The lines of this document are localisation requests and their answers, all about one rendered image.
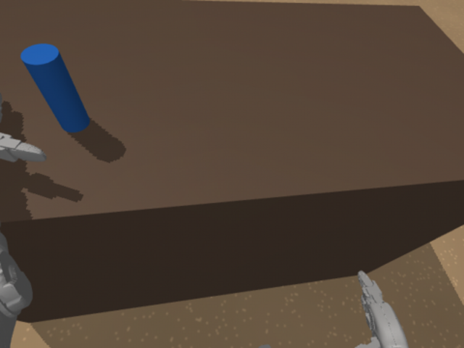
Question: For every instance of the left robot hand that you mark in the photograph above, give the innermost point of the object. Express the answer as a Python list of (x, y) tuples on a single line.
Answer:
[(11, 149)]

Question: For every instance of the can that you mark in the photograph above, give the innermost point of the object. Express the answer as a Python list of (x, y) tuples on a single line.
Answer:
[(47, 68)]

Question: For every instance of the right robot hand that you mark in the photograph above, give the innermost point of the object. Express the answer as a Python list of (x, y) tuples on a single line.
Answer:
[(386, 329)]

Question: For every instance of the left robot arm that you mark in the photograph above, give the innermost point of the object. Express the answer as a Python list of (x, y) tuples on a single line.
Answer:
[(15, 293)]

